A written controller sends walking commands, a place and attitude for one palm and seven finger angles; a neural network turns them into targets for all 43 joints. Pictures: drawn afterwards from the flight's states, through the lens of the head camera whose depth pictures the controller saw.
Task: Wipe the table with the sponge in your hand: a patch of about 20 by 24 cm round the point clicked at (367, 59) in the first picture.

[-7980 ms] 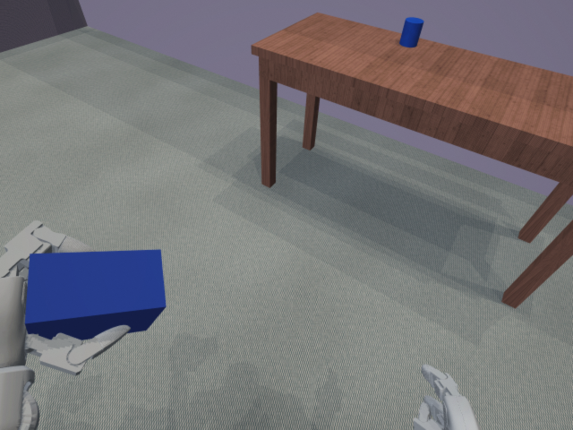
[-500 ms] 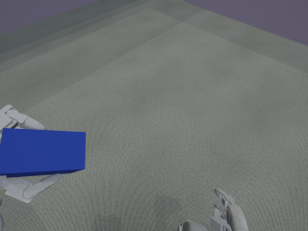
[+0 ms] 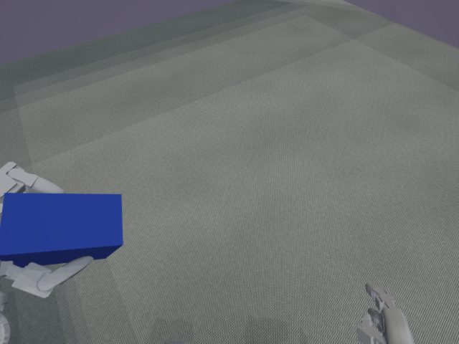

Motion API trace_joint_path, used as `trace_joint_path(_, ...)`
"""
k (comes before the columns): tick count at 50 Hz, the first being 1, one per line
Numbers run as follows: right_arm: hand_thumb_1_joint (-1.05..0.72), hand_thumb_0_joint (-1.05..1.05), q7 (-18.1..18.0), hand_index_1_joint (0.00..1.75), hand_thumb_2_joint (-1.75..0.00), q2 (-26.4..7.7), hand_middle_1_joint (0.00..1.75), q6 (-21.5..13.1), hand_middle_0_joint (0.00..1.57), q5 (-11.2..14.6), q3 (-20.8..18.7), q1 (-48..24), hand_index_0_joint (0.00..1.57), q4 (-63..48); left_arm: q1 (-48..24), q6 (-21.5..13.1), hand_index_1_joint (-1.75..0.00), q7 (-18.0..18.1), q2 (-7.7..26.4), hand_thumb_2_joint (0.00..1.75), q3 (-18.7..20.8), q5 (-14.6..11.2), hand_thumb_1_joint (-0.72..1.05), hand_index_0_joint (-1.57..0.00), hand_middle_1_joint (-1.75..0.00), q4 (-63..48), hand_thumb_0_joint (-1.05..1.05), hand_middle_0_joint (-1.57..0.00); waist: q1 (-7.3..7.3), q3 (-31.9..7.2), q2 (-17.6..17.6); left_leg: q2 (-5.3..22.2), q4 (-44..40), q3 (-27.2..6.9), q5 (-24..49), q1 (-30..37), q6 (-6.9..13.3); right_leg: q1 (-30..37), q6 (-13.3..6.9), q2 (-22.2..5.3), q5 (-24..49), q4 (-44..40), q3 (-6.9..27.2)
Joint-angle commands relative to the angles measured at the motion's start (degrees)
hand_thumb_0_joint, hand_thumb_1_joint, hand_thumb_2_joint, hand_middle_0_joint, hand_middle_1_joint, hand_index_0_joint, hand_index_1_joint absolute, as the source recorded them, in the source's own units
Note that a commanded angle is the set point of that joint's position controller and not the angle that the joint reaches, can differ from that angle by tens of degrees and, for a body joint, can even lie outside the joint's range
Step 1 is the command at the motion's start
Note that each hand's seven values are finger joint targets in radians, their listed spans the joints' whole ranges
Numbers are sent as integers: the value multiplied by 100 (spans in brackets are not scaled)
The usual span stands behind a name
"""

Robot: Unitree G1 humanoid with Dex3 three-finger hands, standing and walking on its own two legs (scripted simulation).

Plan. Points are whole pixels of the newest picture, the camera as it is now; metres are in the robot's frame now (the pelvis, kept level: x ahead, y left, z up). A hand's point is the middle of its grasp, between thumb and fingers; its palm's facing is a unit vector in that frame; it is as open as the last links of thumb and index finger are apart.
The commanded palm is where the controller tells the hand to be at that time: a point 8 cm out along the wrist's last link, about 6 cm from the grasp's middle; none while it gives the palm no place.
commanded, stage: turn to face it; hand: left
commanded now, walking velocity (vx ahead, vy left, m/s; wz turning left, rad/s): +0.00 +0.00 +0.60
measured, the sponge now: (80, 230) +0.23 +0.20 +0.16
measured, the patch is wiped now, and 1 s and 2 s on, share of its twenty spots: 0.00 0.00 0.00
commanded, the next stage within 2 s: none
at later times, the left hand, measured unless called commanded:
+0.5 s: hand out of the picture +0.02 +0.27 +0.17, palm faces +0.62 -0.62 -0.48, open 10.7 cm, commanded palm -0.04 +0.28 +0.17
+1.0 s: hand out of the picture -0.16 +0.25 +0.17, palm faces +0.76 -0.48 -0.45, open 10.7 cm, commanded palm -0.23 +0.26 +0.17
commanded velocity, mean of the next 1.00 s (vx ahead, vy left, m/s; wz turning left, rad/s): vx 0.00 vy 0.00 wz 0.60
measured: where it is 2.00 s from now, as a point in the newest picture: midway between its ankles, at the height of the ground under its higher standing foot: outside the picture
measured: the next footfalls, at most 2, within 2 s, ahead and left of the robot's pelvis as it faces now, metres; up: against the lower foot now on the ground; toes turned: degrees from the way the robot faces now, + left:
left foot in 0.12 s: -0.02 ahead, +0.16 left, +0.00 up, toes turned +10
right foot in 0.48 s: -0.06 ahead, -0.12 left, +0.00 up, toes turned +12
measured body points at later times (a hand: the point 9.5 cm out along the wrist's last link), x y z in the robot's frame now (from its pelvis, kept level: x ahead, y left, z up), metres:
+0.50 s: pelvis -0.11 -0.03 -0.02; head -0.08 -0.04 +0.43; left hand -0.02 +0.29 +0.19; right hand +0.12 -0.15 -0.12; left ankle -0.06 +0.15 -0.74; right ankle -0.10 -0.13 -0.75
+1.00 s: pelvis -0.20 -0.06 -0.01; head -0.19 -0.03 +0.44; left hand -0.21 +0.27 +0.19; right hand +0.07 -0.16 -0.08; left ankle -0.27 +0.04 -0.74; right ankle -0.12 -0.15 -0.67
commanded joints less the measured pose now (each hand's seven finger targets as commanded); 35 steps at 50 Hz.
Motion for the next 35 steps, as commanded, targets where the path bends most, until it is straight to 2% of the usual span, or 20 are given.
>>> trace_joint_path(1, -90, 0, 55, 30, -90, -156, 30, -204, 20, -4, -30, -365, 20, -1000, 204, -342, -160, 249, 769, 130, 979, -66, 10, -120, -160, -1018, 0, -120, 307, -1423, -855, 9, -1208, 143, -243, -272, 143, 1768, -298, -1687, 2654, -345, 1361)
trace_joint_path(4, -90, 0, 90, 30, -90, -169, 30, -104, 20, -7, -27, -180, 20, -1041, -32, -384, -160, 216, 695, 130, 826, -84, 10, -120, -160, -1260, 0, -120, 19, -1482, -490, -188, -2402, 199, 863, 764, 235, 966, 151, -1444, 1903, 440, 998)
trace_joint_path(5, -90, 0, 79, 30, -90, -244, 30, -111, 20, -8, -54, -159, 20, -1059, -137, -441, -160, 193, 696, 130, 757, -109, 10, -120, -160, -1429, 0, -120, -46, -1452, 24, 67, -2734, -111, 1425, 1200, 385, 472, 364, -1182, 1430, 1176, 820)
trace_joint_path(6, -90, 0, 71, 30, -90, -416, 30, -170, 20, -2, -74, -269, 20, -1106, -224, -523, -160, 157, 709, 130, 644, -131, 10, -120, -160, -1783, 0, -120, -22, -1156, 1381, 1058, -3032, -1518, 3179, 1592, 802, -771, 680, -503, -354, 2223, 612)
trace_joint_path(7, -90, 0, 144, 30, -90, -440, 30, -274, 20, -18, -49, -236, 20, -1067, -344, -667, -160, 96, 816, 130, 624, -29, 10, -120, -160, -1895, 0, -120, 63, -871, 2202, 2059, -3092, -2850, 5484, 1800, 1414, -1805, 880, 53, -2463, 3100, 823)
trace_joint_path(8, -90, 0, 238, 30, -90, -392, 30, -355, 20, 16, -52, -186, 20, -917, -359, -687, -160, 2, 860, 130, 700, 127, 10, -120, -160, -1591, 0, -120, 81, -687, 1776, 2131, -3001, -2765, 5410, 1687, 1574, -2113, 786, 50, -2396, 3701, 1139)
trace_joint_path(9, -90, 0, 253, 30, -90, -320, 30, -404, 20, -30, 21, -421, 20, -938, -636, -683, -160, -44, 1057, 130, 750, 206, 10, -120, -160, -1763, 0, -120, 44, -588, 1849, 1953, -3085, -2729, 4706, 1091, 1590, -2026, 830, -130, -2028, 3952, 1355)
trace_joint_path(11, -90, 0, 310, 30, -90, -339, 30, -511, 20, 75, -49, -391, 20, -803, -1030, -706, -160, -57, 1052, 130, 698, 214, 10, -120, -160, -2042, 0, -120, 70, -502, 1601, 1371, -3011, -1928, 3752, 787, 1343, -1669, 910, 25, -1403, 3730, 1330)
trace_joint_path(13, -90, 0, 345, 30, -90, -329, 30, -580, 20, 110, -46, -229, 20, -758, -625, -620, -160, -52, 757, 130, 538, 125, 10, -120, -160, -1865, 0, -120, 55, -510, 1857, 983, -3042, -1487, 3378, 601, 1133, -1216, 967, 251, -1273, 3245, 1142)
trace_joint_path(19, -90, 0, 336, 30, -90, -272, 30, -565, 20, 126, 51, -228, 20, -696, -536, -372, -160, -102, 623, 130, 580, -68, 10, -120, -160, -985, 0, -120, 51, -543, 1577, 997, -3366, -2127, 1291, 71, 1191, -80, 1007, 664, -1625, 1724, 1082)
trace_joint_path(22, -90, 0, 337, 30, -90, -177, 30, -471, 20, 114, 103, -349, 20, -756, -609, -275, -160, -127, 566, 130, 578, -76, 10, -120, -160, -739, 0, -120, 206, -647, 1319, 680, -3088, -2049, 635, -361, 989, 955, 917, 761, -1177, 124, 982)
trace_joint_path(23, -90, 0, 352, 30, -90, -108, 30, -439, 20, 127, 108, -350, 20, -764, -668, -261, -160, -129, 660, 130, 626, -32, 10, -120, -160, -701, 0, -120, 261, -705, 813, 389, -2440, -1762, 129, -551, 778, 1248, 723, 375, -796, -821, 1263)
trace_joint_path(24, -90, 0, 362, 30, -90, 79, 30, -385, 20, 131, 134, -344, 20, -805, -786, -185, -160, -95, 881, 130, 673, 39, 10, -120, -160, -703, 0, -120, 221, -611, -730, -232, -908, -1052, -525, -1339, 337, 1429, 236, -942, -1197, -1572, 2574)
trace_joint_path(25, -90, 0, 306, 30, -90, -31, 30, -407, 20, 133, 78, -547, 20, -862, -952, -161, -160, -43, 1216, 130, 863, -14, 10, -120, -160, -809, 0, -120, 246, -394, -1692, -566, 1059, -608, -587, -1691, 56, 678, -202, -2075, -761, -1815, 3969)
trace_joint_path(26, -90, 0, 287, 30, -90, -155, 30, -436, 20, 50, 83, -634, 20, -748, -1155, -182, -160, -13, 1082, 130, 799, -83, 10, -120, -160, -819, 0, -120, 210, -466, -947, -407, 1921, -861, -454, -1461, 16, 317, -306, -2173, 216, -1669, 3393)
trace_joint_path(27, -90, 0, 317, 30, -90, -160, 30, -417, 20, 75, 10, -564, 20, -710, -969, -161, -160, -54, 874, 130, 608, -44, 10, -120, -160, -818, 0, -120, 76, -567, -1075, -320, 2318, -881, 1, -1256, -3, 156, -118, -1814, 136, -1470, 2931)
trace_joint_path(28, -90, 0, 315, 30, -90, -54, 30, -378, 20, 65, 84, -658, 20, -739, -752, -207, -160, -88, 902, 130, 685, -40, 10, -120, -160, -858, 0, -120, 70, -502, -774, -271, 2567, -656, 360, -1318, -87, 198, -29, -1425, 546, -1265, 2247)
trace_joint_path(30, -90, 0, 201, 30, -90, 4, 30, -339, 20, 64, 171, -896, 20, -743, -652, -336, -160, -65, 991, 130, 784, -3, 10, -120, -160, -958, 0, -120, 134, -500, -439, -190, 2307, -427, 357, -1302, -132, 420, -34, -1205, 1597, -1040, 1483)
trace_joint_path(32, -90, 0, 107, 30, -90, -5, 30, -340, 20, 38, 148, -918, 20, -791, -636, -418, -160, 11, 1036, 130, 860, 21, 10, -120, -160, -1013, 0, -120, 151, -655, -485, -87, 1346, -198, 216, -917, -87, 703, -54, -1202, 1986, -951, 1188)
trace_joint_path(35, -90, 0, 49, 30, -90, -62, 30, -350, 20, -44, 52, -716, 20, -867, -399, -460, -160, 159, 1117, 130, 1048, 16, 10, -120, -160, -1260, 0, -120, 280, -1021, -482, -64, -5, 101, -62, -577, 23, 1307, -210, -1375, 2676, -676, 1247)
